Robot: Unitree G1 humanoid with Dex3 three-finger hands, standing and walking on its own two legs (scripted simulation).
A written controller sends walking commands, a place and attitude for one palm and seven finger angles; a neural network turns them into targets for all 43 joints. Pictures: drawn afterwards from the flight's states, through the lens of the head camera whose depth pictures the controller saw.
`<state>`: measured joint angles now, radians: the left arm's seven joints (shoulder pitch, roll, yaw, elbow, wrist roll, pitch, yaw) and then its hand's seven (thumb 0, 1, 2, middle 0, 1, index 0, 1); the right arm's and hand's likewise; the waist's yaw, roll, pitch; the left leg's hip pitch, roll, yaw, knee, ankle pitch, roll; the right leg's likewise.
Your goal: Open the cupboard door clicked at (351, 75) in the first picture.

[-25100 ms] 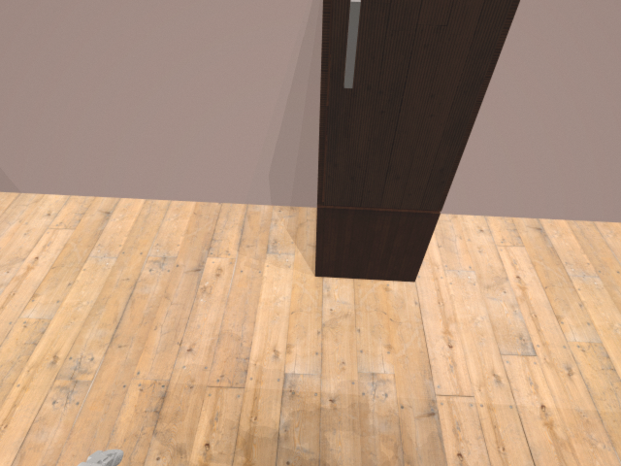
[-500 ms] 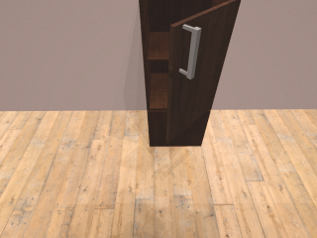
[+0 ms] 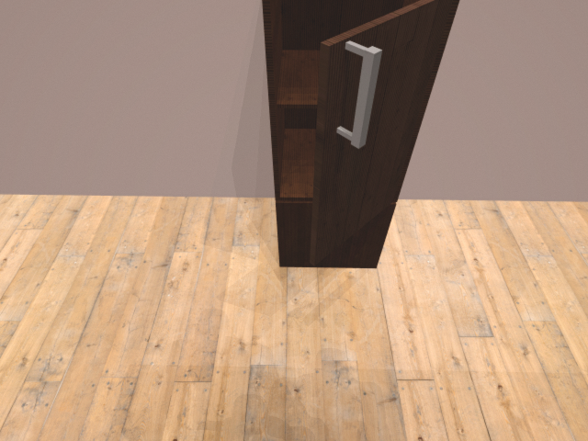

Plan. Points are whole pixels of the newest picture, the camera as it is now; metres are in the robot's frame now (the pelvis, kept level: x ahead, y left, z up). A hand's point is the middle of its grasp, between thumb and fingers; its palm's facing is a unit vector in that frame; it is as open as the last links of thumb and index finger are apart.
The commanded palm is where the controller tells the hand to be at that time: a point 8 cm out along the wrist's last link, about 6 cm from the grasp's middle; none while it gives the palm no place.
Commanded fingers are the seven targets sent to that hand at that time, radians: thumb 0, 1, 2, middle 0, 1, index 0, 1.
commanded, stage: look to check the result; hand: left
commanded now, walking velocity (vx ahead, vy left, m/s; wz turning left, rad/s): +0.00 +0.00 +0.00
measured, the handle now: (355, 97) +0.62 -0.07 +0.15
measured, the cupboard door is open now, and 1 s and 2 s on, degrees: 44 44 44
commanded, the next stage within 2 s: walk to a spot facing it in 0.02 s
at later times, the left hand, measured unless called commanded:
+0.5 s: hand out of the picture +0.03 +0.19 -0.18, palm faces -0.06 -0.97 -0.23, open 7.4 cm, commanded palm none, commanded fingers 0.00 0.90 0.90 -0.20 -0.30 -0.20 -0.30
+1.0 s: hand out of the picture +0.11 +0.15 -0.17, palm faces -0.34 -0.91 -0.26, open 7.4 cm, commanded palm none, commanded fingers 0.00 0.90 0.90 -0.20 -0.30 -0.20 -0.30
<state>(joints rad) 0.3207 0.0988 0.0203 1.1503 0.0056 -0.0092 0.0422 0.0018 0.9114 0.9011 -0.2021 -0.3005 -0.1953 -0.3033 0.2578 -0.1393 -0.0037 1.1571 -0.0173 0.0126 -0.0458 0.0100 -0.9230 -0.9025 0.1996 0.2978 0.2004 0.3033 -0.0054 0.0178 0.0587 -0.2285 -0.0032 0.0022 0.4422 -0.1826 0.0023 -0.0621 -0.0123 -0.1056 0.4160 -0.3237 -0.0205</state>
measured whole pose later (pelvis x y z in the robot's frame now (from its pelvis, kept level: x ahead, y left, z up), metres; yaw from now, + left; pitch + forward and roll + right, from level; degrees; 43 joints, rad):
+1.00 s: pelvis +0.00 -0.02 +0.00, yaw -26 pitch +1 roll +2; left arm 0.25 0.18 0.08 0.94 0.03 0.03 0.02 0.00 0.91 0.90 -0.21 -0.30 -0.20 -0.30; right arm 0.04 -0.22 -0.07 0.88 0.00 0.06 -0.04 0.00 -0.91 -0.90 0.20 0.30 0.20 0.30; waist 0.04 -0.01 0.12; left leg -0.45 0.01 -0.03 0.95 -0.44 -0.06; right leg -0.22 0.09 0.16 0.49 -0.28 -0.06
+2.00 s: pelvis +0.09 -0.06 +0.00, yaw -63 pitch +2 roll -1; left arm 0.18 0.22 0.09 0.93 0.04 0.04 -0.05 0.01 0.91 0.90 -0.20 -0.30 -0.20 -0.30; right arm 0.34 -0.17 -0.02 0.92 -0.03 -0.05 -0.03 0.00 -0.91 -0.90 0.20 0.30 0.20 0.30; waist -0.01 -0.04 0.07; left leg -0.15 0.07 0.17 0.44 -0.32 0.00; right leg -0.55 -0.04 -0.02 1.14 -0.32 0.01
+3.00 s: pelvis +0.18 -0.52 +0.00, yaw -87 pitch +1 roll +1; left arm 0.20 0.18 0.08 1.01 0.04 -0.01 -0.03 0.01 0.93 0.90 -0.20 -0.30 -0.19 -0.30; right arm 0.33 -0.19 -0.05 1.04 -0.03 -0.06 -0.01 0.00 -0.94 -0.90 0.20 0.30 0.20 0.30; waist 0.00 -0.01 0.06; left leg -0.09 0.05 0.23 0.36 -0.27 0.00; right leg -0.56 -0.12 -0.06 0.84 -0.20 -0.01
